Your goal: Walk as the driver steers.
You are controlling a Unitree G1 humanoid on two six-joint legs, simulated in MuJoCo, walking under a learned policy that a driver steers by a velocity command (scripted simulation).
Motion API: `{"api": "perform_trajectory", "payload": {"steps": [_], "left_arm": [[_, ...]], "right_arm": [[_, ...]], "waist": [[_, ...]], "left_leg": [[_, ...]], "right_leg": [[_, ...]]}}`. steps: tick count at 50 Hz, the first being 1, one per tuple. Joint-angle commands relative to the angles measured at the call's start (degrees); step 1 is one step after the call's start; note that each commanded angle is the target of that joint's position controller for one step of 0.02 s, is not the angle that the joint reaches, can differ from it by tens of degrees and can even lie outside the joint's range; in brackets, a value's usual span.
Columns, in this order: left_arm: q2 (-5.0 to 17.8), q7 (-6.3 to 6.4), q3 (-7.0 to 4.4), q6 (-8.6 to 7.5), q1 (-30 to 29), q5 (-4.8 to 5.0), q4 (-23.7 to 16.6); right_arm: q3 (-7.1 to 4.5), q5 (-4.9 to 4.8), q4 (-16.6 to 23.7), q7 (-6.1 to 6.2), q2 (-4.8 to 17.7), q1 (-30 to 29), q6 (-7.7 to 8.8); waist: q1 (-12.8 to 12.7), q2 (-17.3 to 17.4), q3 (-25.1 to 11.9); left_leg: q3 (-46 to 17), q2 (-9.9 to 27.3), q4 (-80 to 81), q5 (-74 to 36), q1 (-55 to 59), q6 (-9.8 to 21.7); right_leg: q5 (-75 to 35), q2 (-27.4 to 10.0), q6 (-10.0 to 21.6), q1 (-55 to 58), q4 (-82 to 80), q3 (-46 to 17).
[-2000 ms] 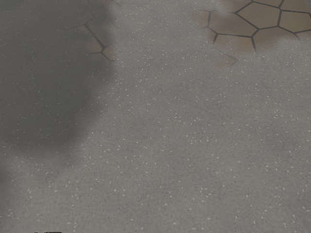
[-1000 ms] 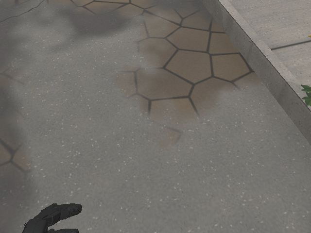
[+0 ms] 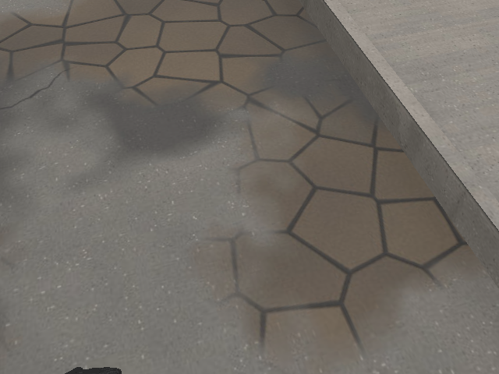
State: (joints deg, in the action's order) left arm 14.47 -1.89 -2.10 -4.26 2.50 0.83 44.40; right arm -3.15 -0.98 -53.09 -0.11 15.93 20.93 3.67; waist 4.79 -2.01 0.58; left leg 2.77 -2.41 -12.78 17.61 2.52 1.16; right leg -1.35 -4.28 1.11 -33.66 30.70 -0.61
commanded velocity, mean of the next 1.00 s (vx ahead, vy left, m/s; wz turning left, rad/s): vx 0.50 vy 0.00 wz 0.42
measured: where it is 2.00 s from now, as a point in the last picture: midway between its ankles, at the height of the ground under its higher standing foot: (134, 214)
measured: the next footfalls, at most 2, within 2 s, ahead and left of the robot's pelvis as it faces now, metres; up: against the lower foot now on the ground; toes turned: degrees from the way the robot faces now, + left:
right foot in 0.06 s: +0.21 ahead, -0.13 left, +0.00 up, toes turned -2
left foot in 0.62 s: +0.48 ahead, +0.13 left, +0.00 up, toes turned +18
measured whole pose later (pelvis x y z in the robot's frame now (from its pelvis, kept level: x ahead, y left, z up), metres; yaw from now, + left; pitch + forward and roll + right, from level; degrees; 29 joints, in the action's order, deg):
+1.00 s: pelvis +0.55 +0.07 +0.00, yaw +28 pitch +2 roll +0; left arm 16.0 -0.8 -2.9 -5.8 -0.1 0.1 42.7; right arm -4.7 -1.3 -43.6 0.7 16.0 19.5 2.5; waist 4.6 -2.1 1.7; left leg -9.0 -6.3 -21.6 17.0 -5.9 4.4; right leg -2.6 -2.7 -3.1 -34.5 30.7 -5.6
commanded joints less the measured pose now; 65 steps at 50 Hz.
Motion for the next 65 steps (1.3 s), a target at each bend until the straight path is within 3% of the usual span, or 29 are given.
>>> {"api": "perform_trajectory", "payload": {"steps": [1, 3, 4, 5, 6, 8, 10, 14, 18, 25, 28, 30, 31, 32, 33, 34, 37, 42, 45, 49, 52, 54, 55, 56, 57, 58, 59, 61, 65], "left_arm": [[6.8, -0.56, -1.83, -1.30, -1.7, 0.04, -4.1], [11.4, 0.17, -4.26, -1.30, 14.1, -0.44, 0.7], [17.2, 0.70, -5.64, -1.12, 21.8, -1.65, 1.8], [15.1, 0.59, -5.11, -0.74, 23.5, -0.66, 2.5], [11.3, 0.69, -3.82, -0.81, 20.5, -0.38, 2.0], [7.7, 0.91, -2.72, -1.11, 12.7, -0.93, 1.2], [5.3, 0.75, -2.13, -1.94, 8.7, -1.61, 1.3], [6.8, 1.25, -2.83, -2.93, 9.0, -2.05, 3.2], [7.8, 2.29, -2.98, -2.57, 9.7, -1.93, 4.3], [10.2, 3.06, -3.86, -0.02, 15.9, -0.50, 7.1], [12.4, 3.64, -4.54, 1.34, 14.0, 0.07, 6.4], [13.2, 4.03, -4.65, 2.15, 11.9, 0.35, 5.8], [11.9, 4.10, -4.05, 1.67, 12.2, -0.42, 4.8], [2.6, 2.98, -1.36, -0.09, 17.2, -2.25, 1.9], [6.4, 1.92, -1.68, -2.81, 12.2, 0.00, 0.9], [8.8, 1.34, -2.32, -4.25, 6.8, 2.01, -0.9], [9.4, 1.98, -3.08, -4.16, 7.0, -0.67, 0.0], [6.2, 2.29, -2.42, -1.70, 2.9, -1.82, -2.4], [4.6, 1.75, -1.65, -1.96, -3.3, -1.45, -4.3], [6.5, 0.99, -2.05, -2.53, -7.3, -0.39, -6.4], [8.8, 0.53, -2.90, -3.49, -4.9, -0.27, -6.3], [11.3, 0.94, -4.27, -4.16, 5.3, -1.11, -4.0], [14.6, 1.42, -5.08, -4.11, 14.5, -1.78, -3.2], [17.9, 0.98, -5.94, -3.21, 18.1, -2.02, -0.9], [11.9, 0.74, -4.57, -2.95, 15.9, -0.68, -2.4], [8.7, 1.05, -3.72, -2.50, 13.4, -0.55, -3.0], [8.1, 1.13, -3.27, -2.10, 10.7, -1.17, -3.3], [6.5, 0.91, -2.52, -2.10, 10.0, -2.03, -1.7], [8.2, 0.64, -2.87, -2.45, 11.0, -0.35, 0.1]], "right_arm": [[-2.60, -0.33, 1.5, 0.62, 10.7, -0.2, -0.42], [-1.72, 0.14, 2.2, 0.87, 8.7, -1.1, -0.92], [0.10, 1.03, 3.9, 0.50, 3.3, 4.0, -0.18], [0.86, 0.39, 2.9, 0.19, 1.4, 5.6, 1.05], [-0.86, -1.33, 3.7, -0.13, 7.7, 0.9, 1.95], [-1.22, -1.63, 5.2, 0.10, 7.8, -5.4, 2.08], [-1.71, -0.94, 4.2, 0.47, 6.3, -3.4, 0.37], [-1.73, -0.75, 5.0, 0.68, 3.7, -4.6, -1.58], [-1.64, -0.25, 6.8, -0.26, 2.8, -9.6, -1.06], [-0.54, -0.16, 13.1, -2.81, 1.3, -21.2, -0.97], [-1.72, -0.28, 14.3, -3.56, 3.6, -18.2, -1.31], [-4.32, -0.60, 11.7, -3.06, 8.1, -4.9, -1.50], [-6.35, -0.52, 9.6, -1.76, 12.9, 4.0, -2.04], [-6.88, -0.86, 9.8, -1.26, 18.0, 2.3, -1.73], [-5.56, -0.15, 11.3, -1.49, 14.1, 4.3, -0.93], [-4.70, 0.26, 11.0, -1.50, 10.9, 2.2, -0.23], [-3.04, 0.56, 13.6, -1.22, 5.9, -7.7, 0.40], [-3.81, 0.16, 13.7, 0.49, 9.4, -5.9, 0.41], [-3.96, -0.13, 13.3, 1.03, 9.6, -3.7, -0.21], [-3.88, -0.58, 12.0, 1.08, 9.0, -0.2, -0.76], [-3.94, -0.32, 12.2, 1.51, 8.9, -0.5, -1.28], [-2.92, 0.01, 13.3, 1.37, 6.1, -2.0, -1.35], [-1.67, 1.06, 14.5, 1.23, 3.0, -1.2, -1.21], [-0.97, -1.11, 16.1, 1.13, 0.8, 7.1, -0.69], [-2.00, -1.60, 14.3, 1.35, 7.2, 6.0, -0.79], [-2.78, -1.12, 15.1, 1.28, 10.0, -0.3, -1.09], [-2.82, -0.53, 15.6, 1.36, 9.4, -3.1, -1.35], [-2.48, 0.00, 16.4, 0.88, 6.3, -4.7, -1.12], [-1.27, 0.77, 17.8, 0.42, 3.0, -7.4, -0.62]], "waist": [[-3.6, 7.0, 1.2], [-10.9, 5.1, -9.2], [-10.7, -5.8, -18.7], [-10.8, -14.2, -23.9], [-11.7, -8.3, -16.1], [-8.7, -2.6, -5.1], [-5.4, -4.4, -2.0], [-4.2, -1.8, 0.7], [-5.3, -1.1, 2.1], [-9.3, 0.3, 5.6], [-5.7, -2.6, 1.6], [2.1, -2.7, -5.6], [5.8, 2.9, -10.8], [-1.7, 16.8, -14.1], [1.9, 11.1, -20.9], [2.6, 8.5, -13.4], [-4.3, 2.4, -4.3], [-4.8, 3.5, -0.8], [-2.1, 5.7, -0.1], [-0.6, 7.2, -0.2], [-2.5, 9.2, -0.8], [-7.8, 8.8, -6.6], [-11.1, 1.8, -15.1], [-6.6, -19.6, -20.5], [-8.0, -11.6, -15.4], [-9.5, -6.1, -8.4], [-8.5, -2.0, -4.7], [-6.5, -2.8, -1.2], [-5.1, -3.0, 0.0]], "left_leg": [[-7.2, 17.6, -3.2, -31.3, 1.5, 8.1], [-2.9, 12.3, -22.5, -38.9, -5.3, 5.0], [-0.3, 5.4, -44.8, -18.4, -26.2, 1.4], [-6.0, -1.0, -57.7, 15.3, -39.3, 0.1], [-10.7, 2.5, -62.8, 14.2, -45.2, 1.2], [-8.3, 7.9, -58.2, 4.3, -44.2, 1.7], [-9.0, 10.3, -53.8, -1.1, -38.0, 1.2], [-10.1, 10.4, -49.1, -8.3, -40.4, -0.2], [-8.1, 9.4, -36.3, -20.3, -41.4, -0.6], [-1.3, 7.8, -23.8, -17.6, -44.9, 1.8], [3.4, 3.2, -23.5, -9.0, -36.5, 4.8], [4.5, -1.2, -19.8, -9.3, -17.9, 8.3], [-5.7, 3.8, -17.1, -9.4, -0.5, 11.4], [-37.7, 18.0, -12.5, -2.8, 17.5, 21.8], [-50.6, 21.7, -4.9, 1.9, 21.6, 24.4], [-42.0, 20.0, -3.8, -2.1, 17.1, 21.2], [-26.0, 13.6, -2.1, -18.1, -4.7, 16.7], [-18.6, 9.9, 0.7, -24.5, -15.7, 15.6], [-15.9, 6.5, -0.4, -18.8, -18.5, 12.2], [-20.9, 8.5, -4.1, -12.6, -14.5, 10.6], [-25.9, 10.4, -9.6, -13.4, -9.9, 9.6], [-23.9, 6.4, -20.7, -17.8, -12.5, 6.9], [-18.4, 2.2, -37.1, -7.6, -20.3, 4.5], [-12.8, -3.9, -54.2, 17.5, -40.6, 1.2], [-14.5, 1.0, -61.2, 15.2, -46.9, 0.6], [-12.8, 2.8, -62.3, 9.7, -48.4, 0.3], [-11.1, 4.8, -61.2, 5.6, -46.2, -0.1], [-11.1, 6.9, -56.2, 1.9, -41.7, 0.3], [-7.0, 8.3, -44.1, 0.1, -41.0, -0.7]], "right_leg": [[5.2, 1.5, 2.4, 3.4, -2.3, 1.1], [3.6, 1.9, 5.8, 27.1, -2.3, 1.4], [6.4, -13.1, 13.1, 50.8, -1.8, -19.7], [16.3, -19.7, 18.1, 57.7, -11.1, -39.7], [21.8, -18.0, 15.0, 51.7, -13.0, -34.4], [17.1, -13.8, 11.1, 35.8, -16.6, -20.0], [11.6, -10.8, 9.4, 27.0, -20.5, -12.0], [2.2, -10.3, 9.9, 24.3, -24.0, -2.8], [-2.0, -8.4, 8.2, 26.5, -24.8, 5.2], [-11.1, -12.2, 7.3, 39.6, -20.6, 10.7], [-36.5, -12.6, 5.5, 42.4, -10.7, 13.0], [-42.5, -10.3, 3.3, 37.4, 8.0, 14.6], [-25.7, -7.6, 0.7, 24.0, 25.0, 14.6], [31.1, 5.2, -2.8, -2.4, 44.6, 9.4], [35.8, 6.5, -1.9, -9.6, 51.1, -4.0], [30.4, 3.2, -0.3, -14.1, 49.6, -5.0], [21.0, -2.2, -0.4, -4.2, 36.2, -4.7], [10.9, -1.0, -4.8, -0.9, 19.6, -2.1], [-1.5, 2.1, -5.1, 3.7, 5.9, -1.4], [-3.4, 3.8, -4.1, 6.0, -1.3, -3.2], [3.6, 4.0, -2.0, 8.7, -3.5, -3.9], [4.2, 1.9, 1.5, 24.2, -5.5, -4.2], [7.5, -8.3, 4.9, 39.5, -4.4, -14.3], [22.1, -19.7, 13.8, 54.8, -11.1, -42.2], [33.9, -19.3, 12.3, 51.9, -13.5, -43.7], [31.5, -16.9, 9.8, 44.9, -14.1, -33.9], [23.5, -14.6, 8.6, 37.8, -14.9, -26.7], [14.3, -10.4, 9.0, 28.8, -17.4, -19.3], [4.7, -9.1, 12.6, 26.1, -21.2, -14.3]]}}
